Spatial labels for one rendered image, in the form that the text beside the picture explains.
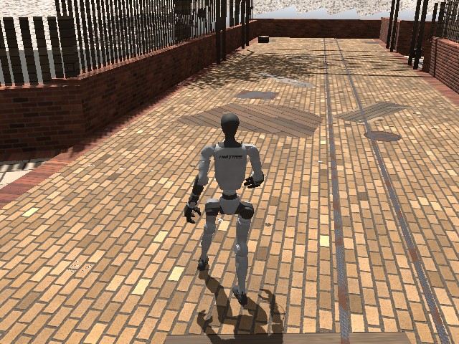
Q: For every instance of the robot left forearm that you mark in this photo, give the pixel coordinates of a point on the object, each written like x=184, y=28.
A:
x=195, y=194

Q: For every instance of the robot right forearm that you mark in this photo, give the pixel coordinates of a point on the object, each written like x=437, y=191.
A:
x=259, y=182

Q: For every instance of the right robot hand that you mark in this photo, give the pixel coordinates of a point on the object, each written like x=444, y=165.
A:
x=250, y=181

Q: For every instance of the right robot thigh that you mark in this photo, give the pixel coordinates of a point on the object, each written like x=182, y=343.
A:
x=242, y=227

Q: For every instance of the humanoid robot head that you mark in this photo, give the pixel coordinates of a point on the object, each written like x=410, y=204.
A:
x=230, y=123

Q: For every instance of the left robot hand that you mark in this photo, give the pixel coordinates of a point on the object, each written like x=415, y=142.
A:
x=188, y=213

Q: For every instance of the robot left upper arm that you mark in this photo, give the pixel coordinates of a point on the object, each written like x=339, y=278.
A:
x=206, y=152

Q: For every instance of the robot right upper arm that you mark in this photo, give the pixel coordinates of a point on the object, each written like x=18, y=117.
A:
x=253, y=153

